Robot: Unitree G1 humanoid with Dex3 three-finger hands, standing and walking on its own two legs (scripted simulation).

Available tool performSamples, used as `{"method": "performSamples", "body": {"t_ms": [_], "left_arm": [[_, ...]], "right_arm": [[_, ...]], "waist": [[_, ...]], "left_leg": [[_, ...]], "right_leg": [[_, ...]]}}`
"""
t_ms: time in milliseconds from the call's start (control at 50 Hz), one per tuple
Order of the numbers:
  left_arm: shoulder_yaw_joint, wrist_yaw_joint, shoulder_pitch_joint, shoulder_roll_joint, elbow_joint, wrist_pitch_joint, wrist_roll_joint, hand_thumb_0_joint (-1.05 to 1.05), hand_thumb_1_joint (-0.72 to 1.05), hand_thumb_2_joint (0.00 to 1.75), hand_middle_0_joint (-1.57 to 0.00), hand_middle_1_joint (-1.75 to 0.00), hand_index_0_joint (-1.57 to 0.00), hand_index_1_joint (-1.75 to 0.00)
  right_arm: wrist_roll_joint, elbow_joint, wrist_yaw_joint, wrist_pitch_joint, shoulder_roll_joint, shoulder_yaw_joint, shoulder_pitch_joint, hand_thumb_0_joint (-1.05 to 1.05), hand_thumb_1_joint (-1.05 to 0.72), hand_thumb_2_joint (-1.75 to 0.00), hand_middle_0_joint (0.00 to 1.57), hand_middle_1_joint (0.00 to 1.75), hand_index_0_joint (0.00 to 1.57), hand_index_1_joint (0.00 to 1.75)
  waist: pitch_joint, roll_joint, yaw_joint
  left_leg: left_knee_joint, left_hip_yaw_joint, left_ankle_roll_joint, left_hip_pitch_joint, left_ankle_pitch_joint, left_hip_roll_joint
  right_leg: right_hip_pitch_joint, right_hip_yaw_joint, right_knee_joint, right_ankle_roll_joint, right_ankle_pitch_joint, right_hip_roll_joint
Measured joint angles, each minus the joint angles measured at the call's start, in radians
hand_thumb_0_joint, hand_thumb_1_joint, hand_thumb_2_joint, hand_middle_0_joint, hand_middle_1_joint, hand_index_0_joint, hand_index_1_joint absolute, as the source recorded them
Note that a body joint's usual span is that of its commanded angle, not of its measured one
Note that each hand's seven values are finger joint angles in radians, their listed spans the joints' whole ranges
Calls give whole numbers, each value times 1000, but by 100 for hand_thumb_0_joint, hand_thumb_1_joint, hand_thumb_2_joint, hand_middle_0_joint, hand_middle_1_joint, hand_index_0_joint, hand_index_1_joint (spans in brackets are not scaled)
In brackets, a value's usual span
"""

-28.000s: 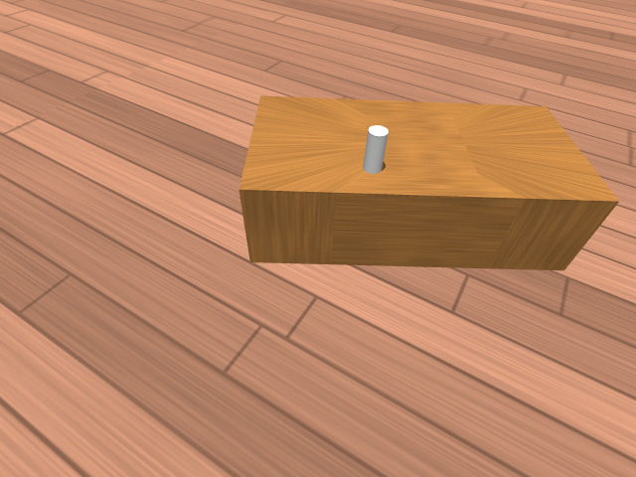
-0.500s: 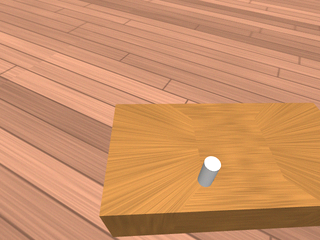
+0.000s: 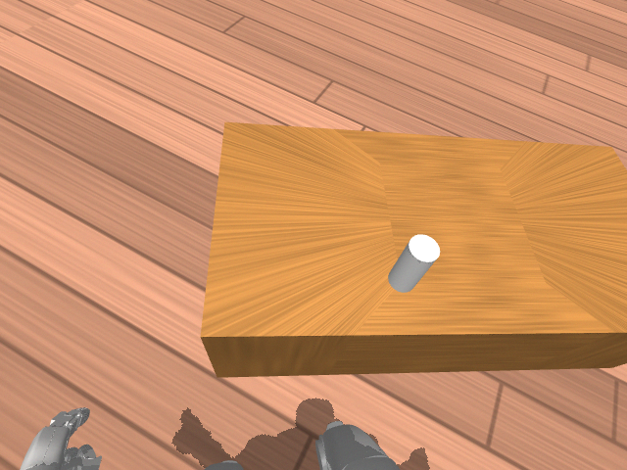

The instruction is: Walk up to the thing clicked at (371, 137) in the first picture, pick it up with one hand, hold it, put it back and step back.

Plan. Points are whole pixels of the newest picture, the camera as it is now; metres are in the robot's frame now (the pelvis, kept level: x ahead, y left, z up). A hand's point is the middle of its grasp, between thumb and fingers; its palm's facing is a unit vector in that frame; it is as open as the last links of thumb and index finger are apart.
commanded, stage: step back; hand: right
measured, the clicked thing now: (412, 265) +0.53 -0.28 -0.29
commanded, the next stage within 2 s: none
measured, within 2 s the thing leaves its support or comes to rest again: neither
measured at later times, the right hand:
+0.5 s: hand out of the picture +0.01 -0.28 -0.15, palm faces +0.00 +0.92 -0.39, open 7.4 cm
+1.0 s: hand out of the picture -0.13 -0.29 -0.13, palm faces +0.04 +0.90 -0.43, open 7.4 cm
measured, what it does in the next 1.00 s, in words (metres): walks backwards: right foot, then left foot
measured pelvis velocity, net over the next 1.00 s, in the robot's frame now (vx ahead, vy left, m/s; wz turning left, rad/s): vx -0.24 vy -0.01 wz -0.13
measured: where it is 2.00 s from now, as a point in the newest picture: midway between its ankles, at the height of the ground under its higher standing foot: outside the picture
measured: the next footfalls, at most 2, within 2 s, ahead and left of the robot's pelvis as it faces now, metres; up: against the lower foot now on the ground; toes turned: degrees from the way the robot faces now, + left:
right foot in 0.26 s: -0.02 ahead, -0.13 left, +0.00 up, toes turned -2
left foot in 0.60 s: -0.09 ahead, +0.12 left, +0.00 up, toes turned -4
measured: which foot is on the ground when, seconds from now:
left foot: down 0.00-0.28, up 0.30-0.58, down 0.60-1.00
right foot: up 0.00-0.24, down 0.26-0.62, up 0.64-0.98, down 1.00-1.00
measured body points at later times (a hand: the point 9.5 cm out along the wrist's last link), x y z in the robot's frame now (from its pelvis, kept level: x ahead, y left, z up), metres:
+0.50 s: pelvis -0.09 +0.00 +0.00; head -0.03 -0.02 +0.45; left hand +0.04 +0.30 -0.10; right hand +0.01 -0.32 -0.12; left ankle -0.12 +0.14 -0.67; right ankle -0.06 -0.12 -0.73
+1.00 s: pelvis -0.24 -0.01 -0.01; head -0.18 +0.00 +0.44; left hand -0.14 +0.31 -0.13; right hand -0.13 -0.33 -0.11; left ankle -0.12 +0.13 -0.73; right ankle -0.29 -0.14 -0.72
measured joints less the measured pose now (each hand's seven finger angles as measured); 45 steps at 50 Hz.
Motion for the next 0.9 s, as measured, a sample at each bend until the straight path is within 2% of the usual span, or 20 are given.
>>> {"method": "performSamples", "body": {"t_ms": [40,100,160,200,240,280,300,340,360,400,440,500,560,600,620,640,680,740,820,900], "left_arm": [[-1,-3,20,-6,-5,-3,-3,0,91,90,-20,-30,-20,-30],[-2,-9,59,-16,-11,-5,1,0,91,90,-20,-30,-20,-30],[0,-16,88,-23,-14,-5,3,0,91,90,-20,-30,-20,-30],[4,-22,101,-25,-14,-9,5,0,91,90,-20,-30,-20,-30],[7,-25,114,-28,-14,-18,8,1,91,90,-20,-30,-20,-30],[8,-23,116,-51,-4,-27,19,1,91,90,-20,-30,-20,-30],[4,-27,121,-57,-5,-29,18,1,91,90,-20,-30,-20,-30],[-1,-33,132,-60,-20,-33,19,1,91,90,-20,-30,-20,-30],[-4,-33,134,-65,-27,-34,16,1,90,90,-20,-30,-20,-30],[-6,-28,136,-71,-45,-33,15,1,90,90,-20,-30,-20,-30],[-8,-23,133,-73,-66,-32,17,1,90,90,-20,-30,-20,-30],[-9,-17,122,-70,-100,-34,20,1,90,90,-20,-30,-20,-30],[-10,-15,111,-57,-128,-32,20,0,90,90,-20,-30,-20,-30],[-12,-18,104,-42,-137,-24,15,0,90,90,-20,-30,-20,-30],[-9,-19,97,-31,-135,-18,12,0,90,90,-20,-30,-20,-30],[-5,-18,94,-24,-128,-12,9,0,90,90,-20,-30,-20,-30],[2,-12,98,-22,-101,1,12,0,90,90,-20,-30,-20,-30],[13,-11,121,-10,-78,5,5,0,90,90,-20,-30,-20,-30],[27,-19,164,-1,-64,-2,7,0,91,90,-20,-30,-20,-30],[28,-27,193,5,-47,3,10,0,91,90,-20,-30,-20,-30]], "right_arm": [[2,-12,-10,1,7,3,4,1,-90,-90,21,30,20,30],[6,-41,-21,-3,10,2,-4,1,-90,-90,21,30,21,30],[10,-73,-27,-9,7,3,-16,1,-90,-90,21,30,21,30],[14,-91,-25,-8,1,6,-25,1,-90,-90,21,30,21,30],[20,-102,-22,-1,-8,9,-33,1,-90,-90,21,30,21,30],[29,-97,-22,8,-25,6,-52,1,-90,-90,21,30,21,30],[35,-91,-24,14,-27,4,-58,1,-90,-90,21,30,21,30],[41,-82,-28,25,-25,3,-67,1,-90,-90,21,30,20,30],[44,-81,-29,26,-28,4,-66,1,-90,-90,21,30,20,30],[50,-82,-31,19,-37,6,-61,1,-90,-90,21,30,20,30],[48,-87,-33,11,-47,9,-52,1,-90,-90,21,30,20,30],[42,-89,-36,7,-58,9,-41,1,-90,-90,21,30,20,30],[32,-89,-32,3,-59,5,-36,1,-90,-90,21,30,20,30],[24,-89,-26,-6,-57,0,-28,1,-90,-90,21,30,20,30],[17,-84,-24,-10,-45,-4,-31,1,-90,-90,21,30,20,30],[9,-81,-19,-11,-35,-4,-32,1,-90,-90,21,30,20,30],[3,-84,-6,-13,-25,2,-26,1,-90,-90,21,30,20,30],[0,-83,-8,-12,-5,10,-19,1,-90,-90,21,30,21,30],[2,-103,-15,-14,2,7,-25,1,-90,-90,21,30,21,30],[5,-136,-17,-19,-4,3,-45,1,-90,-90,21,30,21,30]], "waist": [[2,8,3],[8,24,5],[13,37,8],[13,42,11],[5,50,18],[12,102,11],[7,114,8],[-4,98,22],[-9,95,28],[-20,94,36],[-28,95,42],[-27,95,46],[-20,84,42],[-17,70,34],[-6,40,37],[1,18,46],[-5,23,33],[-23,18,31],[-29,18,41],[-20,23,43]], "left_leg": [[-31,9,5,4,24,9],[-47,28,10,3,42,23],[-33,49,6,-11,46,33],[-7,63,-1,-29,41,35],[38,75,-9,-53,26,40],[88,52,-16,-73,13,69],[120,25,-13,-87,-19,57],[285,-32,-15,-128,-151,-14],[366,-60,-17,-145,-177,-46],[463,-93,-22,-160,-184,-84],[489,-105,-31,-156,-180,-93],[397,-94,-42,-114,-182,-75],[213,-54,-36,-52,-160,-40],[43,-22,-23,7,-53,-25],[17,-6,-14,16,-9,-40],[20,9,-6,14,1,-48],[26,-1,3,-1,11,-31],[-31,-3,1,-3,62,-3],[-73,10,1,-20,114,28],[-71,27,-5,-58,148,52]], "right_leg": [[-3,-11,67,8,16,23],[35,-30,53,30,23,21],[100,-48,-84,39,40,-9],[153,-68,-216,33,68,-38],[217,-93,-378,19,144,-60],[247,-122,-435,8,191,-35],[241,-129,-429,2,192,-33],[223,-114,-421,-8,198,-53],[220,-109,-431,-8,210,-62],[211,-105,-455,-6,237,-76],[196,-107,-470,-4,260,-84],[170,-121,-472,1,282,-92],[137,-140,-446,13,292,-104],[106,-150,-404,25,286,-116],[92,-138,-378,30,282,-133],[78,-106,-345,19,238,-126],[41,-43,-191,8,67,-50],[0,3,47,3,31,29],[31,6,141,36,52,31],[119,-4,5,59,46,-13]]}}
